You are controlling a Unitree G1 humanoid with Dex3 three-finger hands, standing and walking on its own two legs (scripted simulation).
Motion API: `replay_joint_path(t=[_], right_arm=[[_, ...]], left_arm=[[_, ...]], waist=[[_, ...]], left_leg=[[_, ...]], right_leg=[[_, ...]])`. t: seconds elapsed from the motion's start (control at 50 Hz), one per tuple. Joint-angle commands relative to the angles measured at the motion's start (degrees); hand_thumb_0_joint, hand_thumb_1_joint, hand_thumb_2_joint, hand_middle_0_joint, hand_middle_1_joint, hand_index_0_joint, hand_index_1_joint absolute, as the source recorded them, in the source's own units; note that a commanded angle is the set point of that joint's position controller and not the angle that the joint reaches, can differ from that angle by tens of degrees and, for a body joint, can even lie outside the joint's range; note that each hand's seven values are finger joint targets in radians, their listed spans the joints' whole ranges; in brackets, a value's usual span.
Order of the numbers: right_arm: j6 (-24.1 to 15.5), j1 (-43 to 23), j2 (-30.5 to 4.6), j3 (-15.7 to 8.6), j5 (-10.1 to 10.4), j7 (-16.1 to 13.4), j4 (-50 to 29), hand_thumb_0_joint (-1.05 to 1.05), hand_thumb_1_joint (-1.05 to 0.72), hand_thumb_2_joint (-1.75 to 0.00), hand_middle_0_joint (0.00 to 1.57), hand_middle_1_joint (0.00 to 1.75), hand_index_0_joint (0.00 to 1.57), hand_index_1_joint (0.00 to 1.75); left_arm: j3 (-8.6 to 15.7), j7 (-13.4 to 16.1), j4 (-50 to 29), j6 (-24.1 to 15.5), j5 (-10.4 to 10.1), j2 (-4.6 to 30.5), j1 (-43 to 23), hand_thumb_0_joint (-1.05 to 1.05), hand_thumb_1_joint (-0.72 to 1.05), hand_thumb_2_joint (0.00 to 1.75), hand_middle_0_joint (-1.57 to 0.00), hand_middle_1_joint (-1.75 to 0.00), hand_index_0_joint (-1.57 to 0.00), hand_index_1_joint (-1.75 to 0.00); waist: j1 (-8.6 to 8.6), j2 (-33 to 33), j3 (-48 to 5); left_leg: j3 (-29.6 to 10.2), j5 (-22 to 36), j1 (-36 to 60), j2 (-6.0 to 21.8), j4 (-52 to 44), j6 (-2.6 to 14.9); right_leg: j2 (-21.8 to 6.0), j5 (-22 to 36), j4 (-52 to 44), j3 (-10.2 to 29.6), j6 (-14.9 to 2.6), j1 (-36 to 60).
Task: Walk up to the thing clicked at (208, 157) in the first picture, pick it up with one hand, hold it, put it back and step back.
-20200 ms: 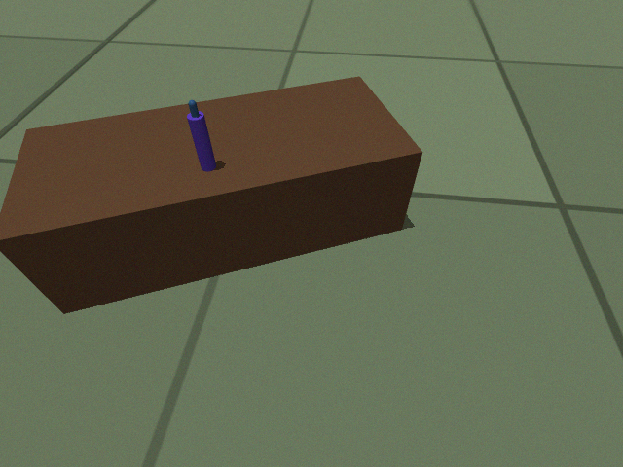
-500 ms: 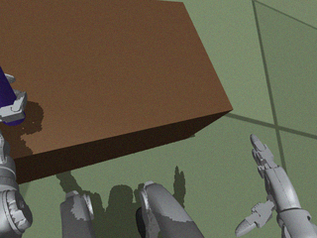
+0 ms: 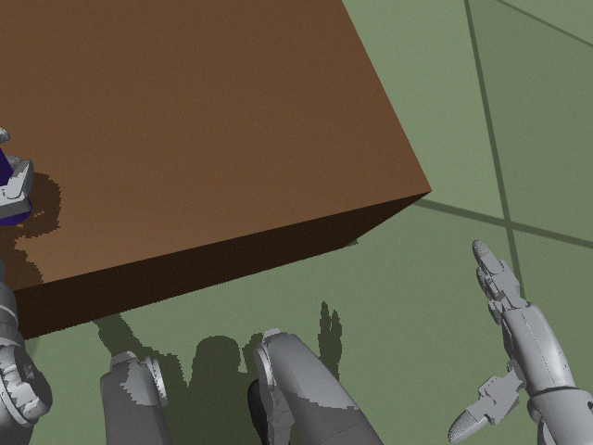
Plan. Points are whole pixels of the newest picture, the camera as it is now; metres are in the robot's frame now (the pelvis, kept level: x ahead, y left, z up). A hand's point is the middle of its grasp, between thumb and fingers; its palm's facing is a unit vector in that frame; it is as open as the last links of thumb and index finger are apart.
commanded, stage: loosen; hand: left
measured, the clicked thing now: out of the picture +0.50 +0.26 -0.03
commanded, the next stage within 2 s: open in 0.08 s
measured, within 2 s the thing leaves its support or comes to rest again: rests again in 0.68 s
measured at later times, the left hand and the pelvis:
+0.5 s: hand out of the picture +0.51 +0.25 -0.06, palm faces +0.29 -0.96 -0.01, open 12.0 cm; pelvis +0.00 +0.01 +0.00, yaw +0 degrees
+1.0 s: hand out of the picture +0.50 +0.33 +0.04, palm faces +0.38 -0.93 -0.01, open 17.5 cm; pelvis +0.01 +0.01 +0.04, yaw +1 degrees
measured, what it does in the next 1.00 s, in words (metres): stands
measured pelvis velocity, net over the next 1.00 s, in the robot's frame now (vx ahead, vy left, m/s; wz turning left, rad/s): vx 0.01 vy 0.01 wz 0.02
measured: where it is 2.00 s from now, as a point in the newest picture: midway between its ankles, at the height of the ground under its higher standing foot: outside the picture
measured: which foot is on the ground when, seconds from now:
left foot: down 0.00-1.00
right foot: down 0.00-1.00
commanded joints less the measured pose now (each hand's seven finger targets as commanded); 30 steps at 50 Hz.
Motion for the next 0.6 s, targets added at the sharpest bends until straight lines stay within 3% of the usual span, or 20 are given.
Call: replay_joint_path(t=[0.0, 0.04, 0.1, 0.12, 0.16, 0.24, 0.34, 0.46, 0.48, 0.5, 0.58], right_arm=[[-2.8, 3.5, -10.6, -8.9, 0.3, -1.3, -9.5, 0.00, 0.54, -0.04, 0.05, 0.05, 0.05, 0.05], [-2.8, 3.4, -11.5, -9.6, 0.6, -1.5, -10.3, 0.00, 0.53, -0.04, 0.05, 0.05, 0.05, 0.05], [-2.7, 3.5, -11.8, -9.6, 0.5, -1.5, -10.8, 0.00, 0.53, -0.04, 0.05, 0.05, 0.05, 0.05], [-2.9, 3.7, -11.2, -9.5, 0.6, -1.5, -10.5, 0.00, 0.53, -0.04, 0.05, 0.05, 0.05, 0.05], [-2.8, 4.2, -11.3, -9.4, 0.6, -1.6, -9.5, 0.00, 0.52, -0.04, 0.05, 0.05, 0.05, 0.05], [-2.5, 3.9, -11.4, -9.6, 0.7, -1.5, -10.5, 0.00, 0.53, -0.05, 0.05, 0.05, 0.05, 0.05], [-2.0, 4.8, -11.2, -9.2, 0.8, -1.3, -10.6, 0.00, 0.54, -0.04, 0.05, 0.05, 0.05, 0.05], [-1.9, 4.6, -11.3, -9.4, 1.0, -1.2, -10.8, 0.00, 0.55, -0.04, 0.05, 0.05, 0.05, 0.05], [-1.9, 4.3, -11.1, -9.3, 1.1, -1.3, -10.7, 0.00, 0.55, -0.04, 0.05, 0.05, 0.05, 0.05], [-2.0, 4.3, -11.1, -9.3, 1.1, -1.3, -11.0, 0.00, 0.55, -0.04, 0.05, 0.05, 0.05, 0.05], [-1.8, 4.4, -11.7, -9.4, 1.0, -1.5, -11.5, 0.00, 0.54, -0.05, 0.05, 0.05, 0.05, 0.05]], left_arm=[[-0.9, 0.2, -14.6, -6.7, -0.4, 13.4, -25.1, 0.00, 0.48, 1.25, -1.41, -1.42, -1.42, -1.42], [0.8, 0.4, -15.5, -6.8, -1.0, 15.1, -25.1, 0.00, 0.32, 1.09, -1.27, -1.26, -1.30, -1.26], [0.9, 0.6, -15.1, -6.7, -1.6, 13.7, -25.4, 0.00, 0.11, 0.85, -1.13, -1.07, -1.17, -1.04], [0.0, 0.6, -16.7, -6.9, -1.4, 14.0, -26.3, 0.00, 0.07, 0.77, -1.08, -1.01, -1.11, -0.98], [0.4, 0.8, -15.5, -6.7, -1.2, 14.3, -25.9, 0.00, -0.05, 0.62, -1.02, -0.92, -1.05, -0.89], [-0.6, 0.6, -13.0, -5.8, -0.6, 12.7, -24.1, 0.00, -0.26, 0.45, -0.75, -0.67, -0.77, -0.65], [-1.2, 0.5, -9.7, -4.3, -0.6, 10.6, -21.1, 0.00, -0.31, 0.34, -0.61, -0.52, -0.63, -0.50], [-0.9, 0.8, -10.1, -3.7, -0.8, 10.0, -20.0, 0.00, -0.40, 0.23, -0.46, -0.37, -0.48, -0.36], [-0.5, 1.0, -11.4, -3.9, -0.7, 11.6, -21.3, 0.00, -0.40, 0.21, -0.44, -0.35, -0.46, -0.33], [-0.8, 0.9, -10.7, -4.0, -0.7, 11.0, -20.9, 0.00, -0.41, 0.19, -0.41, -0.32, -0.42, -0.30], [-0.4, 1.2, -10.7, -4.4, -0.5, 11.0, -21.3, 0.00, -0.50, 0.16, -0.28, -0.24, -0.30, -0.23]], waist=[[0.28, 27.6, -33.7], [0.64, 26.1, -34.1], [0.64, 26.6, -33.9], [0.95, 27.5, -34.3], [0.65, 27.1, -33.4], [0.57, 26.1, -32.7], [0.71, 24.6, -30.6], [1.34, 23.1, -30.5], [1.65, 23.0, -31.2], [1.10, 22.7, -31.2], [1.22, 23.0, -30.9]], left_leg=[[0.2, 18.0, 40.2, -1.5, -8.9, 1.30], [0.2, 15.9, 39.3, -1.5, -9.3, 1.39], [-0.6, 15.6, 40.5, -1.4, -10.2, 0.98], [-0.2, 15.4, 40.6, -1.5, -9.8, 1.03], [-0.2, 15.3, 40.0, -1.5, -9.8, 1.10], [-0.1, 15.2, 39.5, -1.4, -9.9, 1.06], [-0.3, 15.1, 38.5, -1.4, -10.6, 0.99], [-0.3, 16.5, 37.9, -1.4, -10.6, 1.11], [0.1, 16.2, 37.1, -1.5, -10.2, 1.35], [0.2, 16.8, 37.0, -1.5, -9.9, 1.50], [-0.6, 14.2, 38.0, -1.2, -11.4, 0.91]], right_leg=[[1.9, 20.2, -9.6, 0.0, -3.47, 5.7], [1.9, 18.8, -10.1, 0.0, -3.40, 6.7], [1.9, 17.8, -9.4, -0.7, -3.58, 5.4], [2.0, 17.8, -9.4, -0.3, -3.58, 5.4], [2.0, 17.8, -9.5, -0.5, -3.51, 5.1], [2.0, 17.7, -9.5, -0.4, -3.57, 4.7], [2.0, 17.3, -9.9, -1.2, -3.63, 4.4], [2.2, 18.1, -9.7, -1.5, -3.69, 4.9], [2.2, 18.5, -9.9, -1.1, -3.54, 5.8], [2.2, 19.3, -9.9, -1.0, -3.45, 6.1], [2.0, 16.5, -9.5, -1.4, -3.69, 4.4]])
